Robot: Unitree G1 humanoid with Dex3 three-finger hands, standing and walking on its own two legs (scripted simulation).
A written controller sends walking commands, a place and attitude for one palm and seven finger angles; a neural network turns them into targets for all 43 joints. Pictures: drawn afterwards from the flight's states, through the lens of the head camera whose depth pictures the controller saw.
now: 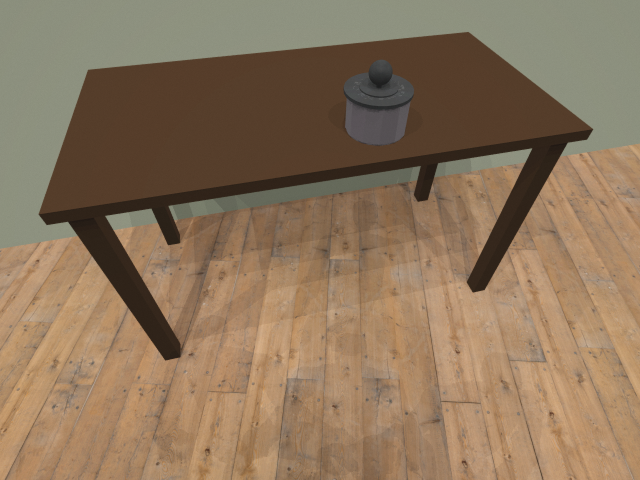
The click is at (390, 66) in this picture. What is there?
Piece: lid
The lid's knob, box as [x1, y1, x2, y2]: [369, 60, 392, 84]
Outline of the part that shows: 377,60 369,68 369,77 375,84 384,84 389,80 391,76 391,66 385,60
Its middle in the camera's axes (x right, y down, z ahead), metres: +0.13 -0.36 +0.84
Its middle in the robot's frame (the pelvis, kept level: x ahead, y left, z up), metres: +0.89 -0.08 +0.09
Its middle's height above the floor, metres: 0.86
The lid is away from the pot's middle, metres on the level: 0.00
